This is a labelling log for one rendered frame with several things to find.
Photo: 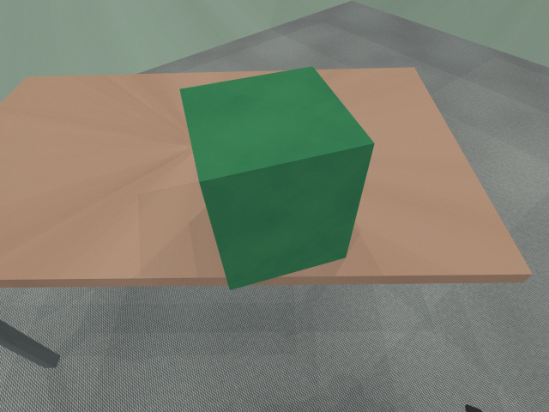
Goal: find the table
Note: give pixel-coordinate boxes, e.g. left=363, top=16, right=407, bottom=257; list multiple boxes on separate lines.
left=0, top=67, right=532, bottom=368

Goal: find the carton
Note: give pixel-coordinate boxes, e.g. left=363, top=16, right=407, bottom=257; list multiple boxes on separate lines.
left=179, top=66, right=375, bottom=290

